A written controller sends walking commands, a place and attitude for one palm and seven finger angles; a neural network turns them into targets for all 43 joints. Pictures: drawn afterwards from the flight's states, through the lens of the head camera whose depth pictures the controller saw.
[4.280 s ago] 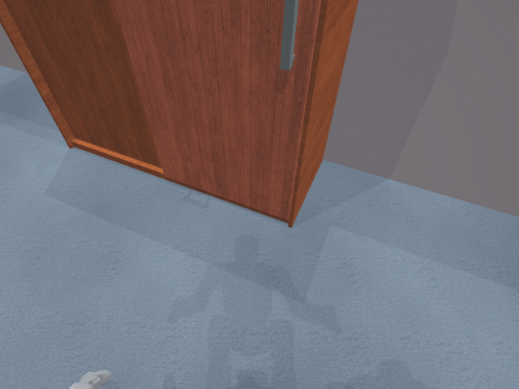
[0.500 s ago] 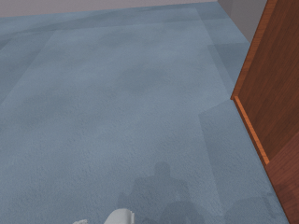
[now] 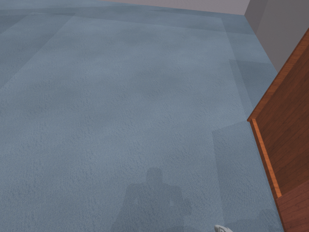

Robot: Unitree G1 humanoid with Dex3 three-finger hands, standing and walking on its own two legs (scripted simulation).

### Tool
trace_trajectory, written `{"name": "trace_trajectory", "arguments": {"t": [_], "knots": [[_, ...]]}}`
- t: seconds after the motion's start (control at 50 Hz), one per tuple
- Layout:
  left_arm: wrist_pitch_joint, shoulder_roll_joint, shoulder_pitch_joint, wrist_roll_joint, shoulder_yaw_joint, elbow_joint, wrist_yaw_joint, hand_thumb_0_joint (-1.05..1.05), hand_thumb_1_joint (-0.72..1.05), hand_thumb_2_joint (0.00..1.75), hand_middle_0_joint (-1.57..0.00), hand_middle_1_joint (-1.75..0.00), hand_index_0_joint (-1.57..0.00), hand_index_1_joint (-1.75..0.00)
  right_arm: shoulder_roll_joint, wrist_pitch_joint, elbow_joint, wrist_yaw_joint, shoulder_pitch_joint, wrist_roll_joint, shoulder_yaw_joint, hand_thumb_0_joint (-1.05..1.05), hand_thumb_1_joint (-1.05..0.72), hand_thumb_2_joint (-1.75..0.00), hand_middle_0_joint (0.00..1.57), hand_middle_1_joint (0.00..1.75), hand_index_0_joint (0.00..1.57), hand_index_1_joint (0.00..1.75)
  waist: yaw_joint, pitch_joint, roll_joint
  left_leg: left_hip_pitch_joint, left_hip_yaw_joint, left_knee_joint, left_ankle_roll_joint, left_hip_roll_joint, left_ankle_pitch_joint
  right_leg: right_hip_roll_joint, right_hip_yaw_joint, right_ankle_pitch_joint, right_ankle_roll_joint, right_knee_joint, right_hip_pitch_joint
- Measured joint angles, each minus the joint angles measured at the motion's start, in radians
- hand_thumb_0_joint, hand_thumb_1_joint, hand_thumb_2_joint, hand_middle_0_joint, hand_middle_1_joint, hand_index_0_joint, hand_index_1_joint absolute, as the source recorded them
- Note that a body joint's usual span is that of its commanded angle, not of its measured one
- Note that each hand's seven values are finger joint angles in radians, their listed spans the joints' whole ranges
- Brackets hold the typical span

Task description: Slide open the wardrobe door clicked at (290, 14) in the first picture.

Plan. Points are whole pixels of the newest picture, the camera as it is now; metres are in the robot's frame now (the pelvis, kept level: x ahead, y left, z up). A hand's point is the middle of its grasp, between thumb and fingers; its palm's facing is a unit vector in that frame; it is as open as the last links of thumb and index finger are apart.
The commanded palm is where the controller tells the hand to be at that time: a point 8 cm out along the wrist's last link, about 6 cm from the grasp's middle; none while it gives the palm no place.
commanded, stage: turn to face it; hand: right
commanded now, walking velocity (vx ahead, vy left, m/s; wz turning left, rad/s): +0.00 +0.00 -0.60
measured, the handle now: out of the picture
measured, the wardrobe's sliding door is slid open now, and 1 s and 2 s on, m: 0.00 0.00 0.00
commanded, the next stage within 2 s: none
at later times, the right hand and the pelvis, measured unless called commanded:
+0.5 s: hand out of the picture -0.02 -0.27 -0.16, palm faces +0.32 +0.91 -0.26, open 7.3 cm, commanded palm none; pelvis -0.03 -0.04 +0.01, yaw -16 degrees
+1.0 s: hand out of the picture -0.10 -0.17 -0.15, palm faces +0.59 +0.77 -0.26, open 7.3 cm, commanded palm none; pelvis -0.04 +0.02 +0.01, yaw -37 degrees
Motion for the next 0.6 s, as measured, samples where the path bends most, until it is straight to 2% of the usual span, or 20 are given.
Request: {"name": "trace_trajectory", "arguments": {"t": [0.1,0.16,0.18,0.2,0.24,0.28,0.34,0.4,0.48,0.6], "knots": [[-0.003,0.004,-0.048,0.006,0.015,-0.054,-0.012,0.01,0.91,0.90,-0.20,-0.30,-0.19,-0.30,-0.025,0.015,-0.012,-0.004,0.007,-0.004,-0.026,-0.01,-0.92,-0.90,0.21,0.30,0.21,0.30,-0.016,-0.003,0.028,-0.007,0.061,0.019,-0.017,0.032,-0.003,-0.010,-0.021,0.041,0.002,-0.110,-0.007],[-0.012,0.025,-0.069,0.009,0.024,-0.091,-0.014,0.01,0.91,0.90,-0.20,-0.30,-0.19,-0.30,-0.057,0.028,-0.020,-0.003,0.017,-0.003,-0.040,-0.01,-0.92,-0.90,0.21,0.30,0.21,0.30,-0.025,0.001,0.044,-0.039,0.094,0.086,-0.036,0.062,-0.028,-0.006,-0.039,0.114,-0.002,-0.267,0.038],[-0.020,0.037,-0.071,0.011,0.027,-0.104,-0.015,0.01,0.91,0.90,-0.20,-0.30,-0.20,-0.30,-0.068,0.035,-0.025,-0.002,0.026,0.001,-0.045,-0.01,-0.92,-0.90,0.21,0.30,0.21,0.30,-0.027,-0.003,0.047,-0.063,0.101,0.129,-0.043,0.075,-0.047,0.000,-0.032,0.142,-0.018,-0.321,0.048],[-0.026,0.041,-0.080,0.014,0.031,-0.110,-0.013,0.01,0.91,0.90,-0.20,-0.30,-0.19,-0.30,-0.083,0.046,-0.026,-0.001,0.031,0.005,-0.054,-0.01,-0.91,-0.90,0.21,0.30,0.21,0.30,-0.029,0.000,0.059,-0.099,0.074,0.195,-0.059,0.080,-0.123,0.012,-0.031,0.143,-0.047,-0.302,0.027],[-0.036,0.047,-0.093,0.020,0.031,-0.123,-0.010,0.01,0.91,0.90,-0.20,-0.30,-0.19,-0.30,-0.111,0.070,-0.021,0.002,0.043,0.005,-0.069,0.00,-0.92,-0.90,0.20,0.30,0.21,0.30,-0.032,0.010,0.073,-0.180,-0.024,0.370,-0.065,0.047,-0.217,0.026,-0.029,0.141,-0.094,-0.288,0.009],[-0.040,0.052,-0.091,0.022,0.029,-0.130,-0.002,0.01,0.91,0.90,-0.20,-0.30,-0.19,-0.30,-0.129,0.083,-0.011,0.009,0.052,0.000,-0.082,0.00,-0.92,-0.90,0.20,0.30,0.20,0.30,-0.030,0.009,0.071,-0.244,-0.091,0.519,-0.070,0.013,-0.185,0.042,-0.014,0.173,-0.111,-0.337,0.012],[-0.042,0.062,-0.087,0.018,0.023,-0.129,0.007,0.01,0.91,0.90,-0.20,-0.30,-0.20,-0.30,-0.145,0.076,-0.010,0.019,0.069,-0.001,-0.089,0.00,-0.92,-0.90,0.20,0.30,0.20,0.30,-0.038,0.007,0.064,-0.278,-0.147,0.606,-0.084,-0.012,-0.097,0.070,0.010,0.243,-0.115,-0.446,0.038],[-0.045,0.070,-0.084,0.013,0.020,-0.130,0.010,0.01,0.91,0.90,-0.20,-0.30,-0.20,-0.30,-0.154,0.070,-0.011,0.019,0.088,0.002,-0.087,0.00,-0.92,-0.90,0.20,0.30,0.20,0.30,-0.045,0.000,0.054,-0.264,-0.176,0.583,-0.098,-0.024,-0.070,0.092,0.036,0.295,-0.121,-0.531,0.060],[-0.045,0.074,-0.090,0.012,0.020,-0.136,0.007,0.01,0.90,0.90,-0.20,-0.30,-0.20,-0.30,-0.157,0.071,-0.011,0.014,0.094,0.007,-0.083,0.00,-0.92,-0.90,0.20,0.30,0.20,0.30,-0.043,-0.006,0.042,-0.210,-0.198,0.485,-0.108,-0.035,-0.104,0.116,0.074,0.331,-0.121,-0.578,0.070],[-0.030,0.082,-0.114,0.014,0.022,-0.144,-0.001,0.01,0.90,0.90,-0.20,-0.30,-0.20,-0.30,-0.133,0.069,-0.032,0.010,0.063,0.015,-0.065,0.01,-0.91,-0.90,0.20,0.30,0.20,0.30,-0.028,-0.002,0.012,-0.126,-0.211,0.307,-0.098,-0.066,-0.171,0.144,0.143,0.356,-0.103,-0.573,0.047]]}}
